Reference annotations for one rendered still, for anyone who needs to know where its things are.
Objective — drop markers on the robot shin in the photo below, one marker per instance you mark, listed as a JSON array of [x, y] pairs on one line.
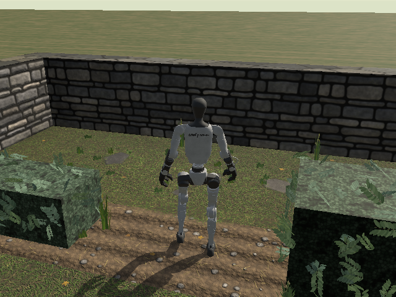
[[211, 227], [181, 214]]

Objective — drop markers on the robot left forearm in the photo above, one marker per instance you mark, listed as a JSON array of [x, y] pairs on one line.
[[167, 164]]

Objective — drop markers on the left robot hand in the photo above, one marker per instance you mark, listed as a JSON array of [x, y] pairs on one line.
[[165, 177]]

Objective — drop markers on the robot left shin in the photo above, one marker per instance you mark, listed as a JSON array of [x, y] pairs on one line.
[[181, 214]]

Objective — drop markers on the right robot upper arm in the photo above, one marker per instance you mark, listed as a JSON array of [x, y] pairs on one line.
[[218, 131]]

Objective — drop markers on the right robot hand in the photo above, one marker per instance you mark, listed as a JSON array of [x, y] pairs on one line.
[[228, 172]]

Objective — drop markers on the robot right forearm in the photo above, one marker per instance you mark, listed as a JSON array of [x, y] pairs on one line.
[[229, 162]]

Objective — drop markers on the left robot upper arm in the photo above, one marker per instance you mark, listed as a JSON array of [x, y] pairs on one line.
[[179, 130]]

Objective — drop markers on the robot right shin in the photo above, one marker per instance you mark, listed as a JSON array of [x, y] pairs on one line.
[[211, 227]]

